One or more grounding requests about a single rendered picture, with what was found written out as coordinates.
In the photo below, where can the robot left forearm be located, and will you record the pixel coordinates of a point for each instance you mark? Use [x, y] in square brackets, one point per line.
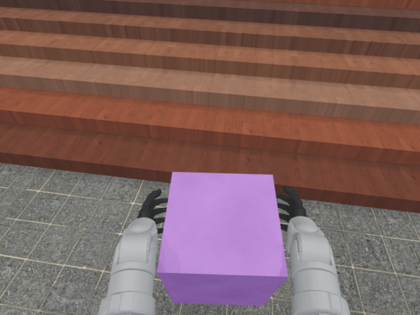
[133, 270]

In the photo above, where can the carton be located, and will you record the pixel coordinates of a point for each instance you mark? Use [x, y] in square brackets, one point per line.
[222, 240]

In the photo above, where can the robot right forearm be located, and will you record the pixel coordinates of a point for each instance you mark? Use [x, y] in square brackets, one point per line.
[315, 280]

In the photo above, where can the robot left hand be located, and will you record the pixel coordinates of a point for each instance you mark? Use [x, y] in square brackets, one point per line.
[148, 210]

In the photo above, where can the robot right hand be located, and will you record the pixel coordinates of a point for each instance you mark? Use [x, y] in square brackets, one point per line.
[296, 206]

